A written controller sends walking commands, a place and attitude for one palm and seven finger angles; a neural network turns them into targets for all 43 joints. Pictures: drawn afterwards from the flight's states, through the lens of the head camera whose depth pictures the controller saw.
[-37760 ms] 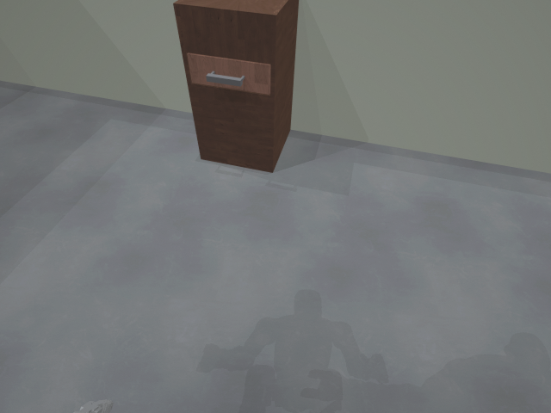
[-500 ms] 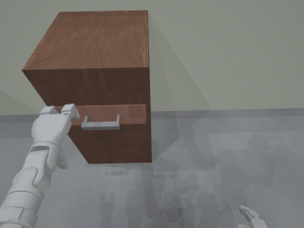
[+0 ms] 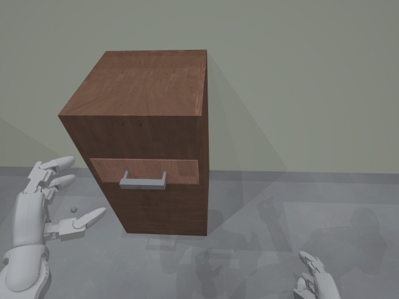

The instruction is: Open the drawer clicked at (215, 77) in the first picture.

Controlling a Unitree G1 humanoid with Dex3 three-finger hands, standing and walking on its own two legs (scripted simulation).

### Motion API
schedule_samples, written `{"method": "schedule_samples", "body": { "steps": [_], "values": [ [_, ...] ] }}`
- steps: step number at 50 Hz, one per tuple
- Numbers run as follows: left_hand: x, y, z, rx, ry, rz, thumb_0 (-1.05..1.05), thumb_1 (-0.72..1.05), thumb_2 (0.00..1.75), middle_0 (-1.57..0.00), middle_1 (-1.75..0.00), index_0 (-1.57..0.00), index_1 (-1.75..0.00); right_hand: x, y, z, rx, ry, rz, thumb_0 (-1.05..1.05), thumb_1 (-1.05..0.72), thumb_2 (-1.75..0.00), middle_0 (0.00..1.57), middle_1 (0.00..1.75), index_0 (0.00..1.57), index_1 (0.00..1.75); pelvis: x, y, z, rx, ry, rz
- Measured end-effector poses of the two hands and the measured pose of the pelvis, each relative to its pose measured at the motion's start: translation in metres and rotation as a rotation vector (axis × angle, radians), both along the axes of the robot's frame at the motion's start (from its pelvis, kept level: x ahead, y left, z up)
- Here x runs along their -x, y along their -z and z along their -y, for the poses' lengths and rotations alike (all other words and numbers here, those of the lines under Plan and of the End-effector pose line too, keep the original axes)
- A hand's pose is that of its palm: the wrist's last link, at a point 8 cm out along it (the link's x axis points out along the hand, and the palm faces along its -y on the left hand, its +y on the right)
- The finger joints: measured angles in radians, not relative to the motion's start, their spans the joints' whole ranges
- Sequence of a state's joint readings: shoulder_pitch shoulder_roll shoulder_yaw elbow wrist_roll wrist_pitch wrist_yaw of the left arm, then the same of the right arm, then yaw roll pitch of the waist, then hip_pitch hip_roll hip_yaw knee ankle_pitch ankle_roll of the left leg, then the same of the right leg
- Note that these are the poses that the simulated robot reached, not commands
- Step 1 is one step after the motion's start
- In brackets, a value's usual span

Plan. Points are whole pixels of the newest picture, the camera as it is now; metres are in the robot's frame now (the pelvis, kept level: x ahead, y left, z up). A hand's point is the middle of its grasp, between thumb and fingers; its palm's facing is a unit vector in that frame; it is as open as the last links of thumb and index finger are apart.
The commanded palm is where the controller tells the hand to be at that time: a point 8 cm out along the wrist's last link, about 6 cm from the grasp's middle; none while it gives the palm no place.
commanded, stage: draw the hand back to the body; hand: left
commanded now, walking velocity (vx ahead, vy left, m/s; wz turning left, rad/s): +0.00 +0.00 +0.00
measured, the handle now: (144, 178) +0.55 +0.28 -0.23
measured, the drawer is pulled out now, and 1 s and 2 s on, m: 0.00 0.00 0.00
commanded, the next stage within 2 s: step back with the hand held close in 0.50 s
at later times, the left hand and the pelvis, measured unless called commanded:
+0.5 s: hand (50, 232) +0.17 +0.24 +0.15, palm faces +0.40 -0.83 -0.39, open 7.6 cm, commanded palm +0.12 +0.28 +0.17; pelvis -0.01 +0.00 +0.00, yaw +0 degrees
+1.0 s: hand (30, 251) +0.14 +0.26 +0.14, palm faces +0.30 -0.82 -0.48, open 7.4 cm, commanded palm +0.08 +0.30 +0.17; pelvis -0.04 +0.02 +0.00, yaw +1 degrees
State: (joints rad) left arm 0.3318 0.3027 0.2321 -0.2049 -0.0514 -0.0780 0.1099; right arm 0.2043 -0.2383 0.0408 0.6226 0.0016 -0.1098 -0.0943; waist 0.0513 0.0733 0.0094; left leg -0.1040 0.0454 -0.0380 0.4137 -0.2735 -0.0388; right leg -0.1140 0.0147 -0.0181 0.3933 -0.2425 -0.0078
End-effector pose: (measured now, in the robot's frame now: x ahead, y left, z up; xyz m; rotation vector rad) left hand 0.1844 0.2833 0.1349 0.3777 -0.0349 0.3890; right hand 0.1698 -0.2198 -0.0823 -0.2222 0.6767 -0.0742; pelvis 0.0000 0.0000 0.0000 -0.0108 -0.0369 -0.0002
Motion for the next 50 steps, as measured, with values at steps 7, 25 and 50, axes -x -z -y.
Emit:
{"method": "schedule_samples", "body": {
  "steps": [7,25,50],
  "values": [
    [0.028,-0.028,0.010,-0.071,0.013,0.068,0.00,0.32,0.65,-0.25,-0.67,-0.25,-0.67,0.001,0.000,0.006,-0.001,0.012,0.020,0.02,-0.90,-0.90,0.20,0.30,0.20,0.30,0.001,-0.001,0.004,0.001,-0.001,0.013],
    [0.054,-0.028,0.003,-0.074,0.006,0.075,0.01,0.83,0.87,-0.22,-0.34,-0.22,-0.34,0.008,-0.008,-0.006,-0.001,0.021,0.060,0.02,-0.90,-0.90,0.20,0.30,0.20,0.30,0.012,-0.002,-0.001,0.005,0.006,0.033],
    [0.077,-0.032,-0.014,-0.171,0.116,0.042,0.02,0.89,0.89,-0.22,-0.30,-0.22,-0.30,0.044,-0.011,-0.005,0.078,0.081,-0.056,0.02,-0.90,-0.90,0.20,0.30,0.20,0.30,0.042,0.005,-0.020,0.011,-0.017,-0.071]
  ]
}}
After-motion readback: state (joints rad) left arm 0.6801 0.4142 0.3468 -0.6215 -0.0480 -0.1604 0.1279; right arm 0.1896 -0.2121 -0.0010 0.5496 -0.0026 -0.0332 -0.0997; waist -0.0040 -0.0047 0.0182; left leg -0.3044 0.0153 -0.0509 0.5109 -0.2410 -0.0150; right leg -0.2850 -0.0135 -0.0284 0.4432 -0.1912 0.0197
